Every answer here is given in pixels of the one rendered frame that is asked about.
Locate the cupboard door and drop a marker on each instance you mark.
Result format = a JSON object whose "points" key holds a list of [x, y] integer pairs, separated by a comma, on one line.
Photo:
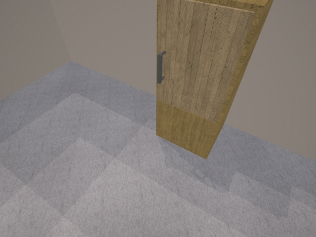
{"points": [[203, 42]]}

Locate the handle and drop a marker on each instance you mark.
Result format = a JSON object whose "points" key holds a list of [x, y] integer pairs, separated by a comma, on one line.
{"points": [[159, 67]]}

